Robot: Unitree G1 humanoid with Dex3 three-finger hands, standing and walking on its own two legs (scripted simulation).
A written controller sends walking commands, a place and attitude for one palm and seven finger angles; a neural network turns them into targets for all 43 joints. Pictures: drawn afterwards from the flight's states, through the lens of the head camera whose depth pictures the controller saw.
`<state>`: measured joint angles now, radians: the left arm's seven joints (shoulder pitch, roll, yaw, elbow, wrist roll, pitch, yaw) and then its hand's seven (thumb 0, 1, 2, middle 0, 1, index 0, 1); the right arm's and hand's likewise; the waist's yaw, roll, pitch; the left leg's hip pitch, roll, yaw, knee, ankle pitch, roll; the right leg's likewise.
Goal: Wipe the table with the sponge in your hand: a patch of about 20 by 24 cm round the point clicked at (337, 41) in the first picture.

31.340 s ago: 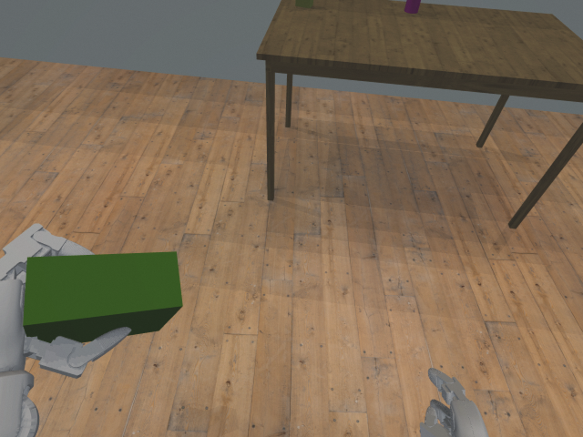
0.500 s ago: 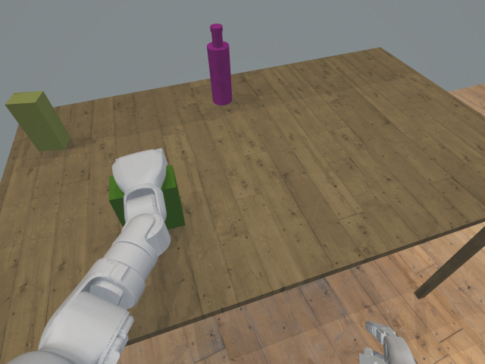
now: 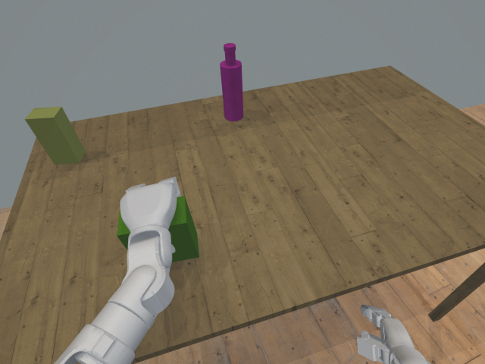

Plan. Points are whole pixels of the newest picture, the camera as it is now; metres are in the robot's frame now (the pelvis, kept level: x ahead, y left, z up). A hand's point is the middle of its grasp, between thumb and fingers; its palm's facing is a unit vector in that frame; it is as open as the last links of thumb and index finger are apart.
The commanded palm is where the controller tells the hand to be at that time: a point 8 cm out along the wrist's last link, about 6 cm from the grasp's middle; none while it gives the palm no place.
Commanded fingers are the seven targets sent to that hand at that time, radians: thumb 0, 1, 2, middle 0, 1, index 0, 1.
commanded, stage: wipe back along the third lane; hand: left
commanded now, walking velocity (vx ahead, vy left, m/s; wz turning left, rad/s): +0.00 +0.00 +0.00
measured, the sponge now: (164, 239) +0.34 +0.19 +0.01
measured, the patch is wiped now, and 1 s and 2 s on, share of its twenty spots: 0.95 0.95 0.95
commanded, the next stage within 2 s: slide back across to the middle lane in 0.76 s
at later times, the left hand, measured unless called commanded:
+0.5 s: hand (167, 250) +0.28 +0.16 +0.06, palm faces +0.06 -0.09 -0.99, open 10.1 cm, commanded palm +0.22 +0.14 +0.10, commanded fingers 0.00 0.10 1.30 -1.20 -1.60 -1.20 -1.60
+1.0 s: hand (166, 260) +0.26 +0.15 +0.06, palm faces +0.06 -0.15 -0.99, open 10.1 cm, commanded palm +0.20 +0.15 +0.11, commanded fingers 0.00 0.10 1.30 -1.20 -1.60 -1.20 -1.60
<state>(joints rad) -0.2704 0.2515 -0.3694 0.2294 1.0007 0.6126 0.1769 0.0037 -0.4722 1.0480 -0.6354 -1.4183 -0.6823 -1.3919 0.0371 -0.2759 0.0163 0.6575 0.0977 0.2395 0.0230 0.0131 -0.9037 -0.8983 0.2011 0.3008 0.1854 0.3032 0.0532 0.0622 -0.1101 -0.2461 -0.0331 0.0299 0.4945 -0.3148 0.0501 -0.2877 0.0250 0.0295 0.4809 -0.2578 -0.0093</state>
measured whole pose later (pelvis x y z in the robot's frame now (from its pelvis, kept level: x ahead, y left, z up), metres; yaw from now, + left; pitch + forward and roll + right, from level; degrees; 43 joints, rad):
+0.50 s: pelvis -0.03 -0.02 +0.00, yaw +0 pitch +0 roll +0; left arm -0.16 0.24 -0.39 0.14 1.01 0.62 0.16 0.01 -0.47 1.05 -0.64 -1.41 -0.69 -1.38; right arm 0.00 -0.26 0.04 0.66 0.10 0.23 0.04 0.01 -0.90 -0.90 0.20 0.30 0.17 0.28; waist 0.07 0.09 -0.08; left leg -0.21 -0.02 0.03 0.49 -0.28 0.02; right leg -0.27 0.04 0.03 0.50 -0.24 -0.04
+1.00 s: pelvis -0.02 -0.03 +0.00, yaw -1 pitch -1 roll +0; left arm -0.04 0.25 -0.36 0.02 1.00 0.58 0.15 0.01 -0.48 1.05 -0.65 -1.40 -0.70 -1.37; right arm 0.00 -0.26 0.03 0.68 0.09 0.20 0.05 0.01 -0.91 -0.90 0.20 0.30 0.22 0.31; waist 0.08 0.09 -0.06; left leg -0.18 0.00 0.04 0.47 -0.28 0.02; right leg -0.24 0.05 0.04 0.48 -0.23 -0.04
